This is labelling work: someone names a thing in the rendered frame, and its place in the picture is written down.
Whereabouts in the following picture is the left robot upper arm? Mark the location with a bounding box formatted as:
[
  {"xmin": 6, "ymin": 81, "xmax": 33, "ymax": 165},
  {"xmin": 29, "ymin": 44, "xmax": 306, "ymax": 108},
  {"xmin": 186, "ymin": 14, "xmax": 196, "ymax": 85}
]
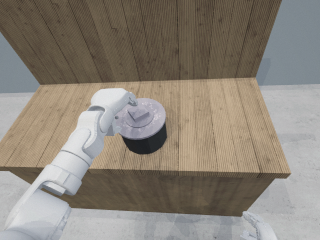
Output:
[{"xmin": 0, "ymin": 189, "xmax": 72, "ymax": 240}]

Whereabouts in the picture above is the robot left hand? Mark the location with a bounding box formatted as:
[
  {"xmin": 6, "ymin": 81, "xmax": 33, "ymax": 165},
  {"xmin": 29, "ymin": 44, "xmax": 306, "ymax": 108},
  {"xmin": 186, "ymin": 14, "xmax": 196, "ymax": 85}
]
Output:
[{"xmin": 90, "ymin": 88, "xmax": 139, "ymax": 136}]

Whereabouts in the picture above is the lid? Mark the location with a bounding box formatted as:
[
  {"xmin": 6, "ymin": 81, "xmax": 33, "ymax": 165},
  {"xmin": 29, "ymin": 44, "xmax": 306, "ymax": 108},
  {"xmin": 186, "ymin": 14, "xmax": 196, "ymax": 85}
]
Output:
[{"xmin": 114, "ymin": 98, "xmax": 166, "ymax": 140}]

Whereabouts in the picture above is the table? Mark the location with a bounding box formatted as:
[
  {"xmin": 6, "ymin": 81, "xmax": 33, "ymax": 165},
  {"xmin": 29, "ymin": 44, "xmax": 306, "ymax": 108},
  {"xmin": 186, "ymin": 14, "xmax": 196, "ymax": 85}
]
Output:
[{"xmin": 0, "ymin": 0, "xmax": 291, "ymax": 217}]

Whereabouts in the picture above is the robot left forearm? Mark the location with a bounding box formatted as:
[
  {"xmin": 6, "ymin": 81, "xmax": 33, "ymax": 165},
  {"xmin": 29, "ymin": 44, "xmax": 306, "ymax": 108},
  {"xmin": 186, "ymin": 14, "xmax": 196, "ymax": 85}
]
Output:
[{"xmin": 4, "ymin": 103, "xmax": 114, "ymax": 231}]

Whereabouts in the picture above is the knob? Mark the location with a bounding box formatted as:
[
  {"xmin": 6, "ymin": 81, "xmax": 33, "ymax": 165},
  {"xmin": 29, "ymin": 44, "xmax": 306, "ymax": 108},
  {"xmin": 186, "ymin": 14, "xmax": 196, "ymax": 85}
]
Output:
[{"xmin": 127, "ymin": 103, "xmax": 150, "ymax": 122}]

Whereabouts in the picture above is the pot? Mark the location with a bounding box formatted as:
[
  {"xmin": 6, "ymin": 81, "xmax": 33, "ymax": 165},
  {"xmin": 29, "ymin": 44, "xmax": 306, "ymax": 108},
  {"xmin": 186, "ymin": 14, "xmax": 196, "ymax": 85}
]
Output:
[{"xmin": 121, "ymin": 122, "xmax": 167, "ymax": 155}]

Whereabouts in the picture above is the robot right hand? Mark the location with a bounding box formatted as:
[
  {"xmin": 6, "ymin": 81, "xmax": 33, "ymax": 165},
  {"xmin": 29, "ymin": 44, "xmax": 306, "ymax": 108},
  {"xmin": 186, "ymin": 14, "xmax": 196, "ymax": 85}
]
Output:
[{"xmin": 240, "ymin": 211, "xmax": 278, "ymax": 240}]

